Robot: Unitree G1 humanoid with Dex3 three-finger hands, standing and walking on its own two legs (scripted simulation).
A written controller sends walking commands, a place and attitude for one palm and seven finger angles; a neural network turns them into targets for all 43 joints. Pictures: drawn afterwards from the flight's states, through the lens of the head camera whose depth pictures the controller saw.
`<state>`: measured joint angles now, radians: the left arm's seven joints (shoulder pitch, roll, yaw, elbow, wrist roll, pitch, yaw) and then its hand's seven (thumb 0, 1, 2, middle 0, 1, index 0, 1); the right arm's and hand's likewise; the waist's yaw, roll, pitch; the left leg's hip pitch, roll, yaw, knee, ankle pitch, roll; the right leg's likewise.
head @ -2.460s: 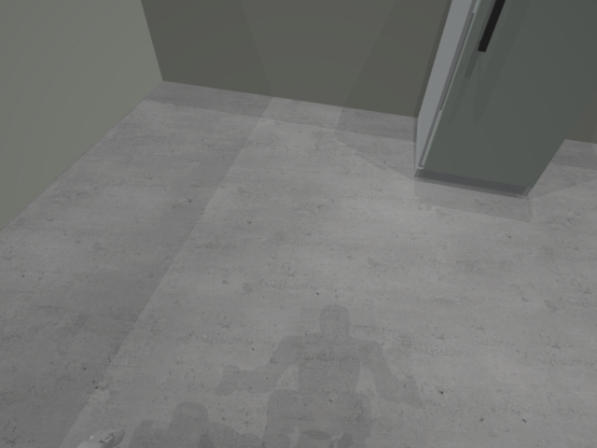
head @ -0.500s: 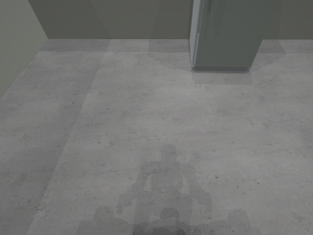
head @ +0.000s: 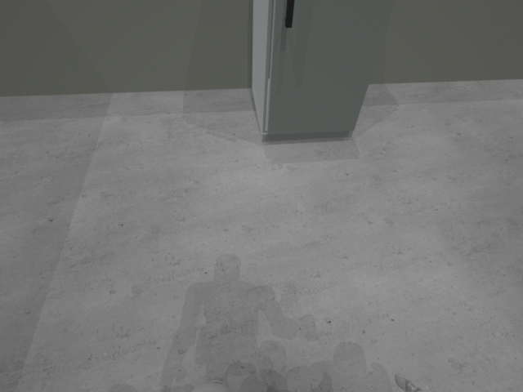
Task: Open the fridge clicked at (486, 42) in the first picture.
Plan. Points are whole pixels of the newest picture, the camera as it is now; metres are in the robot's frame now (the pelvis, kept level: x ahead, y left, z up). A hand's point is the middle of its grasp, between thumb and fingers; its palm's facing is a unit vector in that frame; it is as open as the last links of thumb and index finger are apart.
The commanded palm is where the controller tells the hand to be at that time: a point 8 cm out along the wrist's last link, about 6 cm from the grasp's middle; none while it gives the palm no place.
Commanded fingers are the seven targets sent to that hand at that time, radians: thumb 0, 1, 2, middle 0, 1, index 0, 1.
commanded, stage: walk to a spot facing it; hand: left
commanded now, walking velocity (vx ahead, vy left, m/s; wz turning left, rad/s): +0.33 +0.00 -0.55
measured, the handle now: out of the picture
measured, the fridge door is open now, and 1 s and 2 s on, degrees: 0 0 0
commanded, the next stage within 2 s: turn to face it in 1.76 s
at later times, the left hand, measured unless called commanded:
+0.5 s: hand (178, 293) +0.32 +0.22 -0.18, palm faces -0.32 -0.94 -0.14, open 7.4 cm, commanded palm none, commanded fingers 0.00 0.90 0.90 -0.20 -0.30 -0.20 -0.30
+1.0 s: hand (229, 219) +0.51 +0.15 -0.17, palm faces -0.45 -0.86 -0.26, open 7.2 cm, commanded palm none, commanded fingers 0.00 0.90 0.90 -0.20 -0.30 -0.20 -0.30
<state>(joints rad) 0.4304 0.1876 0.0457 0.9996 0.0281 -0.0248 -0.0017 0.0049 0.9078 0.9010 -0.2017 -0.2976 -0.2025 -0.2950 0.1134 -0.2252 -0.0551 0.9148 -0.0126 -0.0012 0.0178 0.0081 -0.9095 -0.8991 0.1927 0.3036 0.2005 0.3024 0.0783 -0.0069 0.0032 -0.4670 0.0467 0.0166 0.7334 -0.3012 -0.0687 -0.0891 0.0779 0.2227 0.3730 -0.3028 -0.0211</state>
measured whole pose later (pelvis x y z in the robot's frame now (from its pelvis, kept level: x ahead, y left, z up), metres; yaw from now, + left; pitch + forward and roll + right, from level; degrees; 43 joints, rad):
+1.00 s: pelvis +0.41 -0.02 +0.00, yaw -30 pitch +1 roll +0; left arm 0.32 0.19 0.05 1.06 0.02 -0.07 0.01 -0.01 0.93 0.90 -0.20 -0.30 -0.20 -0.29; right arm 0.19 -0.21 -0.07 0.97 -0.02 -0.03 0.00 0.02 -0.95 -0.90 0.19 0.30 0.20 0.30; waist -0.01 0.04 0.03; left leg -0.60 0.19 0.07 0.89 -0.18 -0.06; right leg -0.05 0.04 -0.08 0.40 -0.36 -0.07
